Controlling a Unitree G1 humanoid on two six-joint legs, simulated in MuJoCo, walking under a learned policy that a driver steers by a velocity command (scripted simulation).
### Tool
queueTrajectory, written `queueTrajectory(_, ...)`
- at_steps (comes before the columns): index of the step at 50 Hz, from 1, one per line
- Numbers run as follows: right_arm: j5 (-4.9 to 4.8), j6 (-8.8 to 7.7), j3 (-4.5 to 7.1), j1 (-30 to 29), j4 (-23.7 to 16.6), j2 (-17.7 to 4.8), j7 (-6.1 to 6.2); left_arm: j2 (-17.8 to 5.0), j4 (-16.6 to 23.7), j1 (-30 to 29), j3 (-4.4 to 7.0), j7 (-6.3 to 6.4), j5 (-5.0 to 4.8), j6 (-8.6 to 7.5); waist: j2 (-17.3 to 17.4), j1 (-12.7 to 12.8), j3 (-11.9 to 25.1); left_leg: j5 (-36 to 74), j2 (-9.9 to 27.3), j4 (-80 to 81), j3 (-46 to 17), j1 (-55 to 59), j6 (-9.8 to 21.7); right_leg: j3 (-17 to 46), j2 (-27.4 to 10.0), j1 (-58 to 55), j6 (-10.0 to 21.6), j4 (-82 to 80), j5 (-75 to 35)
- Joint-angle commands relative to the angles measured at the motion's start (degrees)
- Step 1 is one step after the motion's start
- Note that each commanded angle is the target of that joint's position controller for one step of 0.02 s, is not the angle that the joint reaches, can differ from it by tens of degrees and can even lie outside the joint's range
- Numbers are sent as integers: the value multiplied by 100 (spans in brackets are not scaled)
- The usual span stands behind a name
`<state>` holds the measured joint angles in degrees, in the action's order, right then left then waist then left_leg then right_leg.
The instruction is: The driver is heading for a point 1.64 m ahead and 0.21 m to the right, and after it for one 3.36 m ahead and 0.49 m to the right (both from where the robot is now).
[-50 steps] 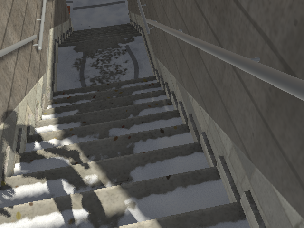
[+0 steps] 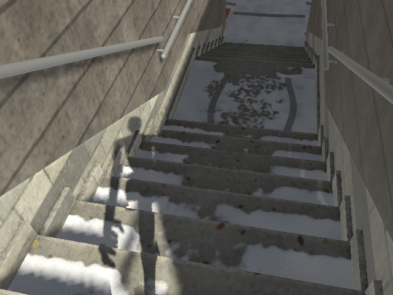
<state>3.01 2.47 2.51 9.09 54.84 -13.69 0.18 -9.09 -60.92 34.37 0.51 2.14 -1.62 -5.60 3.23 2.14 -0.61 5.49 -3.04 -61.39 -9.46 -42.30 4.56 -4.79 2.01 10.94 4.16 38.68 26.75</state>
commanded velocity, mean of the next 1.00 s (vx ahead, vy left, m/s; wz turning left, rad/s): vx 0.05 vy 0.00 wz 0.03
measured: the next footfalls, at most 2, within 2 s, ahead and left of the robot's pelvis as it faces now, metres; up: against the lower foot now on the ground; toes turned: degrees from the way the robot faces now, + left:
left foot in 0.28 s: +0.30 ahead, +0.13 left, -0.17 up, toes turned +3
right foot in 0.98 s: +0.23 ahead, -0.14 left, -0.17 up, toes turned +10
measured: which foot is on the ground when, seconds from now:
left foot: up 0.00-0.26, down 0.28-0.92, up 0.94-1.00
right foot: down 0.00-0.30, up 0.32-0.96, down 0.98-1.00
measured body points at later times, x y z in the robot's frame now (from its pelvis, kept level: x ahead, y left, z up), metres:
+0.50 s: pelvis +0.15 +0.05 -0.16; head +0.15 +0.07 +0.29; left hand +0.22 +0.29 -0.31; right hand +0.18 -0.19 -0.30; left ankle +0.26 +0.12 -0.88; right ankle +0.13 -0.08 -0.65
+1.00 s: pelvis +0.12 -0.05 -0.18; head +0.08 -0.08 +0.26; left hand +0.02 +0.21 -0.31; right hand +0.33 -0.33 -0.28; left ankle +0.20 +0.14 -0.79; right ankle +0.19 -0.14 -0.89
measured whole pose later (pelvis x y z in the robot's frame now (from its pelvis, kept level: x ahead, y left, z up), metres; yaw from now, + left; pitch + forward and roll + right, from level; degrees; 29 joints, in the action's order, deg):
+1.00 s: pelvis +0.12 -0.05 -0.18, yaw +3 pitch -5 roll +2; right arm 2.0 3.6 5.2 9.8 47.0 -21.6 2.7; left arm -15.3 -49.6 29.5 0.1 -0.2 0.9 2.4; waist 1.2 10.9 2.1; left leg -43.3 -8.5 -75.8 -13.0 -39.0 4.8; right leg 3.8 1.5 22.9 1.2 46.9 22.7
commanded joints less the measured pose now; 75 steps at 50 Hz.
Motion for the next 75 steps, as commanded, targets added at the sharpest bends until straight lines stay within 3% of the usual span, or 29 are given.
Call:
queueTrajectory(1, 52, -154, -4, -291, -192, -123, -35, -551, 55, 700, 77, 106, 20, -63, -869, 27, -308, 472, 49, 458, -112, -1323, 37, 1651, -1292, -1076, 508, -250, -4182)
queueTrajectory(5, 31, -359, -73, -1181, -310, -105, -45, -335, 69, 698, 32, 115, 145, -54, -394, 308, -591, 1882, 271, 1956, 226, -991, -209, 1403, -1048, -533, 601, 368, -2549)
queueTrajectory(8, -260, -285, -165, -1239, -383, 227, -144, -220, 110, 171, -69, 44, 88, 22, -670, 312, -732, 2273, 393, 3013, 783, 935, -351, 1199, -869, 938, 530, 671, -1669)
queueTrajectory(13, -288, -551, -57, 697, 254, -101, -83, -625, 38, 115, 119, 109, 330, 266, -605, -156, -447, 2096, 643, 4898, 1084, 3805, -125, 1084, -671, 1148, 549, 2785, -2807)
queueTrajectory(14, -234, -553, 14, 1453, 512, -355, -86, -658, 54, 174, 172, 10, 308, 292, -307, -381, 23, 2732, 754, 4767, 1152, 4777, -175, 706, -263, 1468, 431, 3933, -1913)
queueTrajectory(15, -63, -556, 121, 2109, 679, -938, -117, -237, 78, 909, 172, 2, 56, 285, 745, -263, 1078, 6906, 2057, 2679, 321, 6952, 371, 462, 466, 3065, 86, 6280, 2885)
queueTrajectory(16, -241, -497, 118, 2144, 631, -880, -142, -457, 212, 1017, 141, 152, -191, 376, 560, -405, 2306, 6262, 2751, 1951, -396, 7785, 931, 548, 226, 3790, 17, 7635, 3560)
queueTrajectory(17, -440, -403, 34, 1839, 392, -603, -137, -687, 280, 566, 159, 188, -90, 441, 378, -487, 2387, 4226, 2736, 2554, -707, 7085, 1121, 671, 47, 4059, 46, 7859, 3149)
queueTrajectory(20, -218, -359, -126, 1024, 89, -301, 199, -619, 673, -1022, 126, 50, 404, 762, 81, -401, 910, -1861, 2505, 4573, -1202, 3704, 1351, 667, -162, 3671, -78, 7124, 947)
queueTrajectory(23, -99, -435, -175, 783, 45, -321, 184, -413, 998, -1569, 65, 118, 431, 988, -181, -35, -7, -2033, 1863, 4490, -631, 1809, 1109, 952, -9, 3533, -187, 7030, -293)
queueTrajectory(32, -118, -446, -393, 1481, -273, -359, 390, -284, 1978, -2882, -49, 44, 387, 1119, 72, -304, 273, -3263, 1736, 4318, -1035, 2087, 1253, 1139, 310, 4949, -1006, 7157, -1004)
queueTrajectory(40, -154, -215, -83, 677, -1147, -890, 569, -676, 2547, -2829, -18, -137, 290, 1003, 486, -285, 460, -3957, 1584, 4993, -519, 1954, 588, 705, -447, 2289, -670, 2667, -507)
queueTrajectory(43, -334, 2, 148, -127, -1373, -1477, 510, -739, 1948, -1007, 20, -380, 26, 1010, 1159, 809, -247, -6009, 1259, 5566, 693, -243, -6, 66, 235, 51, -266, 1603, 409)
queueTrajectory(45, -78, 18, 250, -690, -1358, -1423, 529, -860, 1055, 1118, 147, -381, -56, 1047, 276, 1826, -225, -6289, 1037, 4445, 1053, -846, 70, -513, 58, -1840, -49, 912, -889)
queueTrajectory(47, -26, 102, 207, -1898, -1422, -661, 334, -65, 286, 2986, -150, -284, 89, 1055, -1183, 2779, -1129, -6034, -451, 191, 910, -1496, 299, 722, -216, -1502, 22, -776, -120)
queueTrajectory(48, -176, 78, 17, -1966, -1444, 241, 135, 283, 109, 2894, -416, -283, 363, 957, -1476, 2368, -1478, -5902, -1463, -2843, -668, -2650, 260, 1726, -304, -759, -275, -4, 904)
queueTrajectory(49, -177, -55, -162, -1158, -1356, 839, 77, 333, 277, 1953, -562, -278, 349, 911, -1121, 1287, -1374, -5331, -1473, -4100, -1569, -2745, 240, 2544, -500, 261, -542, -362, 1712)
queueTrajectory(50, 64, -178, -84, -280, -1800, 758, 46, -832, 1018, 55, -298, -186, 403, 735, -2081, -55, -1176, -4949, -1623, -3654, -1150, -3120, -183, 6464, -1388, 990, -505, -3220, 4121)
queueTrajectory(51, 245, -319, 40, -358, -1893, 228, 92, -1238, 1394, -1122, -145, -143, 469, 607, -1802, -443, -1320, -3859, -1339, -4101, -844, -2861, -540, 7769, -1864, 1530, -299, -3941, 4180)
queueTrajectory(52, 160, -294, 115, -259, -1693, -145, 110, -1125, 1328, -1801, -156, -174, 566, 606, -1485, -686, -1074, -3143, -1212, -4560, -699, -2292, -753, 6811, -1641, 1880, -363, -3400, 3592)
queueTrajectory(54, -59, 2, 196, -535, -1596, -532, 122, -916, 1369, -1997, -132, -232, 508, 568, -961, -597, -824, -2685, -955, -5336, 150, -1232, -986, 4383, -1052, 2804, -446, -2451, 1903)
queueTrajectory(57, -77, 270, 29, -706, -1756, -194, 134, -875, 1319, -1404, -39, -246, 265, 450, -957, -340, -562, -2630, -857, -6887, 800, -906, -1086, 3162, -653, 2679, 199, -2077, 401)
queueTrajectory(64, -212, 313, -265, -1505, -2524, 198, 240, -1117, 1360, 207, 275, 254, 265, 700, -1063, 726, 189, -4169, -377, -6140, 1258, -1374, -642, 3099, -1136, -828, 1244, -2367, -1623)
queueTrajectory(66, -285, 315, -471, -1607, -2849, 498, 104, -1106, 1221, 525, 360, 379, 295, 844, -1330, 852, 159, -5702, -158, -3246, 1495, -1287, -328, 2938, -1049, -1474, 920, -2935, 259)
queueTrajectory(71, -334, 162, -411, 714, -2554, -49, -18, -1256, 1821, -688, 605, 43, -49, 777, -1602, -354, 43, -6366, -865, 263, 1586, 3115, 801, 1648, -804, 1435, 105, -4074, -1161)
queueTrajectory(72, -232, 117, -277, 1330, -2230, -421, -59, -1032, 1991, -1147, 608, 27, -56, 729, 202, -809, -292, -5485, -384, 1213, -87, 3915, 1209, 1110, -78, 3044, -232, -2455, 737)
queueTrajectory(73, -209, 68, -218, 2430, -1987, -495, 25, -1404, 2642, -2480, 704, -98, 316, 499, 1590, -1809, -716, -5573, 1377, 2406, -3839, 4447, 1719, 1756, 135, 5822, -140, -906, 1864)
queueTrajectory(74, -245, -34, -299, 2945, -1621, -274, 239, -1511, 2720, -3174, 787, -314, 418, 263, 734, -2070, -1311, -4773, 1424, 3044, -5004, 4164, 1772, 3811, 173, 6535, 179, -654, 1204)
queueTrajectory(75, -96, -28, -290, 2420, -1371, -393, 324, -1041, 2650, -2930, 692, -373, 58, 153, 164, -1309, -1255, -3982, 1670, 3078, -4754, 4004, 1642, 3903, 333, 6440, 150, -368, 515)
Over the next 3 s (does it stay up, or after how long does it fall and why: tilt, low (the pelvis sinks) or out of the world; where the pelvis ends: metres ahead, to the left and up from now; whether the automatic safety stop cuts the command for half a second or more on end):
stays up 0.62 0.01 -0.33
